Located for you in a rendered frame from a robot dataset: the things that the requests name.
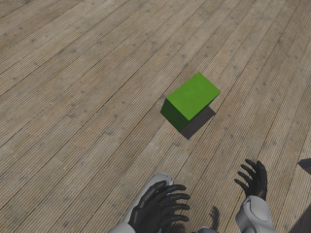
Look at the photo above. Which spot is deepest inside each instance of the carton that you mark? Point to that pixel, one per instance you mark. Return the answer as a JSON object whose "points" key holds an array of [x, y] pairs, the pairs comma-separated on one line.
{"points": [[185, 103]]}

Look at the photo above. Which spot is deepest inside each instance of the robot right hand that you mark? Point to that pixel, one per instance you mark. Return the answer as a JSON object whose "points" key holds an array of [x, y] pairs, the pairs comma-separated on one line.
{"points": [[258, 183]]}

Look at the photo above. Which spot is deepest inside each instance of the left robot forearm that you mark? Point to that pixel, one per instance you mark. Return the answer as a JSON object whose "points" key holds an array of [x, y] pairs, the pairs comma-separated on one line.
{"points": [[122, 227]]}

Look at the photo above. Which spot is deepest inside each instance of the right robot forearm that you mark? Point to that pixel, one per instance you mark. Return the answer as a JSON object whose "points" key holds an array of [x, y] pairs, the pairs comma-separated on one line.
{"points": [[254, 216]]}

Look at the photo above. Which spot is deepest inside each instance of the robot left thigh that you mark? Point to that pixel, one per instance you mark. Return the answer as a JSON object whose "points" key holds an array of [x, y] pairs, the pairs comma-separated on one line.
{"points": [[155, 179]]}

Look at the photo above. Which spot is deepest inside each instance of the robot left foot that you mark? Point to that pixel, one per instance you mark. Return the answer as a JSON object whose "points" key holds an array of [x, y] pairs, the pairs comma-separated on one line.
{"points": [[163, 229]]}

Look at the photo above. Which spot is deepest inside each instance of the robot left hand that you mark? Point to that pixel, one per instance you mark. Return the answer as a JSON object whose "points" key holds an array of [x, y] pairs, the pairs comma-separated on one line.
{"points": [[151, 212]]}

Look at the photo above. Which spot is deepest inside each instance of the table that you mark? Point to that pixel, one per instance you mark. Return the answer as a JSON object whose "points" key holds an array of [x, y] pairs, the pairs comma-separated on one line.
{"points": [[305, 163]]}

